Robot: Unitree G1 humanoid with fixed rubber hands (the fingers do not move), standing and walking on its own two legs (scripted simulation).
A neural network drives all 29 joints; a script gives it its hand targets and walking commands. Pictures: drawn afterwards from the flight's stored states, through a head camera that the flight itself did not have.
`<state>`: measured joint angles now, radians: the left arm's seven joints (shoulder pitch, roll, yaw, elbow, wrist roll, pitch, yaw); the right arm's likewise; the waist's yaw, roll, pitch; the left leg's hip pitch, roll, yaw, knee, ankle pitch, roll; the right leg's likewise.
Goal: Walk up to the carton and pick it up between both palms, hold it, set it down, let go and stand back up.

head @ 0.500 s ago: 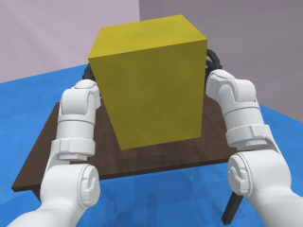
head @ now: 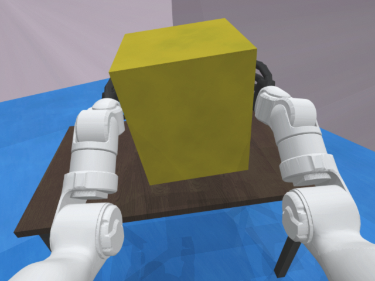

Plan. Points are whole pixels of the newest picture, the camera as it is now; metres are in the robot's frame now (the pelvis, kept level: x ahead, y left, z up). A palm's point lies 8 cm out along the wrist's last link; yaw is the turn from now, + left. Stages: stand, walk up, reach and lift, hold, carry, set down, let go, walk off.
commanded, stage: hold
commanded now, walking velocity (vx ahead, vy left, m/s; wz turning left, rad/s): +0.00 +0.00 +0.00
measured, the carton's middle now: (187, 102) +0.40 -0.01 +0.27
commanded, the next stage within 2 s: set down in 1.64 s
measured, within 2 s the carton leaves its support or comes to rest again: neither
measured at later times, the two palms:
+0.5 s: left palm (111, 108) +0.38 +0.14 +0.28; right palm (263, 96) +0.38 -0.16 +0.29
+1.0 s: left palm (112, 108) +0.38 +0.14 +0.27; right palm (263, 96) +0.38 -0.16 +0.29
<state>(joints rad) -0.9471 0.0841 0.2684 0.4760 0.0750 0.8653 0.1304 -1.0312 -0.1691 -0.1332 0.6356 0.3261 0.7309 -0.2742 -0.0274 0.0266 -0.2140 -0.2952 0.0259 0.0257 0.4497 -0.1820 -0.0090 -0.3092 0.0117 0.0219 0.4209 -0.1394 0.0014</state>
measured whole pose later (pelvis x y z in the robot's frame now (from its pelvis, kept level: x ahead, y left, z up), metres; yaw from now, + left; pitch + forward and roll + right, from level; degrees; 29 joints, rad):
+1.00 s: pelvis +0.00 +0.00 +0.00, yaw +0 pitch +2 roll +0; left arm -0.95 0.08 0.27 0.48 0.08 0.87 0.13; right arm -1.03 -0.17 -0.13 0.64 0.32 0.73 -0.27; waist -0.03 0.03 -0.21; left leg -0.29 0.03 0.03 0.45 -0.18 -0.01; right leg -0.31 0.01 0.02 0.42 -0.14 0.00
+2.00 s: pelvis +0.00 +0.00 +0.00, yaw +0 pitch -1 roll +0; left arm -1.03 0.08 0.41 0.70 0.20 0.65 0.08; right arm -1.13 -0.13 -0.13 0.92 0.15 0.46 -0.17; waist -0.03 0.03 -0.14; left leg -0.25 0.03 0.03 0.45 -0.19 -0.01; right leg -0.26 0.01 0.02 0.42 -0.14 0.00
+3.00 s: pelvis +0.02 +0.01 +0.00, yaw +0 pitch +1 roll -1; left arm -0.92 0.08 0.27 0.76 0.13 0.45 0.14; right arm -1.01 -0.12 -0.12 0.99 0.15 0.21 -0.14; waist 0.02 0.03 -0.07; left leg -0.25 0.03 0.02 0.45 -0.21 -0.01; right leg -0.25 0.01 0.01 0.39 -0.16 0.00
